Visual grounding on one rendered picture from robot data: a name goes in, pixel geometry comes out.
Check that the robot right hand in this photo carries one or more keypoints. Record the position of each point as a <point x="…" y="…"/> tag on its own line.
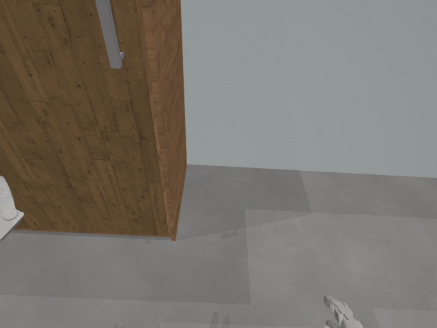
<point x="343" y="314"/>

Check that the handle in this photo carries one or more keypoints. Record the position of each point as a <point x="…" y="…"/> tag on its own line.
<point x="109" y="33"/>

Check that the wardrobe door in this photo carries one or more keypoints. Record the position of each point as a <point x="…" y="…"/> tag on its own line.
<point x="77" y="143"/>

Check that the robot left hand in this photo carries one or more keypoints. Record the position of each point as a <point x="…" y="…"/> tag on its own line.
<point x="10" y="217"/>

